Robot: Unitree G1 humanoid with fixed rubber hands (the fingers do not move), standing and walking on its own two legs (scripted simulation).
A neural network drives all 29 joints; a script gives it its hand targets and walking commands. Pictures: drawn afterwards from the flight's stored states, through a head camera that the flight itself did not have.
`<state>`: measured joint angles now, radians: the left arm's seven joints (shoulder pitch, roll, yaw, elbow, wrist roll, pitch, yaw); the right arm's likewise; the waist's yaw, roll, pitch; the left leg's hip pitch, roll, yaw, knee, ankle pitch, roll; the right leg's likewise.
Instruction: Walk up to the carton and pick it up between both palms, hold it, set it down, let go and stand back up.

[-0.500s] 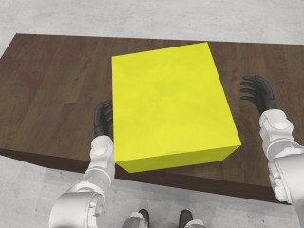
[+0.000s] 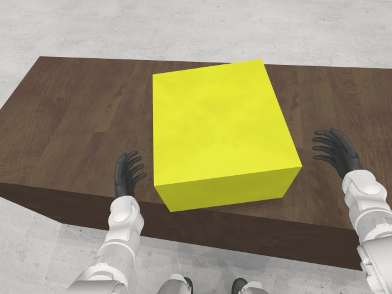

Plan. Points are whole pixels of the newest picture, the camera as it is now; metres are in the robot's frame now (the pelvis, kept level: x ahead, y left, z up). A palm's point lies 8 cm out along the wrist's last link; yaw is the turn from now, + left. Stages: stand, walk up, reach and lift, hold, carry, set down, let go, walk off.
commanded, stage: set down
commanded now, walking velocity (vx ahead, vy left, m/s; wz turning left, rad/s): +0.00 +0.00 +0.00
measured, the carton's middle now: (216, 134) +0.49 +0.04 -0.05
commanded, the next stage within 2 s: none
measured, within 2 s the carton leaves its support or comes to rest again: neither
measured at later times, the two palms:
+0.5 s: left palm (107, 215) +0.26 +0.24 -0.01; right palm (357, 192) +0.36 -0.25 -0.02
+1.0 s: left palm (110, 223) +0.24 +0.22 +0.00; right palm (382, 240) +0.27 -0.28 -0.02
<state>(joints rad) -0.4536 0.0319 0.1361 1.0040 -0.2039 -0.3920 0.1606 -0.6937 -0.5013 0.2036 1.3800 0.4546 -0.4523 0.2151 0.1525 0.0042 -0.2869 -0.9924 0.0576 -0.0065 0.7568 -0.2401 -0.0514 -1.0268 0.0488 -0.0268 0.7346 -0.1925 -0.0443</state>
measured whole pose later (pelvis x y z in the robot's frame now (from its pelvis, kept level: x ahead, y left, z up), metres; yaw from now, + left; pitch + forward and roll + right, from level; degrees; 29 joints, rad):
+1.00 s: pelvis +0.04 +0.01 +0.02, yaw +1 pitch +7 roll +1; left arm 0.15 0.03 0.02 0.41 -0.13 -0.20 0.19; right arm -0.02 -0.52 0.19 1.05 0.54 -0.54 0.30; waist 0.09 0.00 -0.09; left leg -0.48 0.03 -0.01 0.72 -0.35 -0.05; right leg -0.53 0.02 -0.02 0.74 -0.32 -0.05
